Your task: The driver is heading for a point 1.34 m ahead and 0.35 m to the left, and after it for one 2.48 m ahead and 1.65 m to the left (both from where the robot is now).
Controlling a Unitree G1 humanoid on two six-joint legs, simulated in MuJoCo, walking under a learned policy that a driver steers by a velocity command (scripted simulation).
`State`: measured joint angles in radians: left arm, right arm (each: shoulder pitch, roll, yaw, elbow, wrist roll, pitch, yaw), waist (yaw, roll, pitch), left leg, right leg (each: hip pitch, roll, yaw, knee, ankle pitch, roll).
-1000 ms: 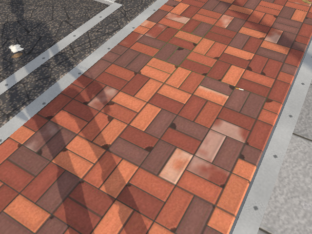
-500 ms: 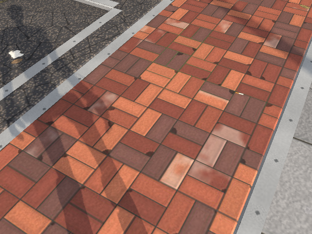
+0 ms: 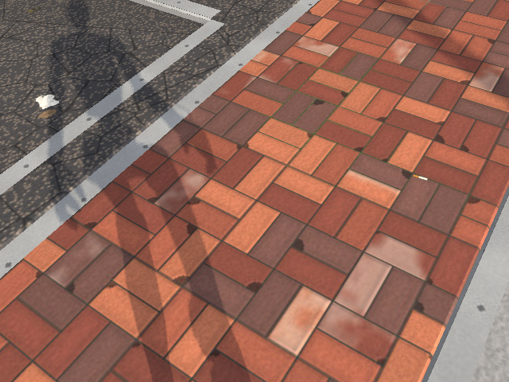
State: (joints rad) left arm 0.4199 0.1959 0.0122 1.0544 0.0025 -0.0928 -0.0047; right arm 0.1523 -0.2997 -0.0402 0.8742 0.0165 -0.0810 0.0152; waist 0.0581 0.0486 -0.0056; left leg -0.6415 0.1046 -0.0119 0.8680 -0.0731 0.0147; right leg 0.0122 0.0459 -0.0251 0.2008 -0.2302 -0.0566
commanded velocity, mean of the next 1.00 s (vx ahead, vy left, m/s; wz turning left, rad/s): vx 0.49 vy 0.00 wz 0.01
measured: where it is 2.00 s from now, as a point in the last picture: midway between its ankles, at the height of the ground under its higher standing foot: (261, 202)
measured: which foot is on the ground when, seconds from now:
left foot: up 0.00-0.20, down 0.22-0.78, up 0.80-1.00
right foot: down 0.00-0.22, up 0.24-0.74, down 0.76-1.00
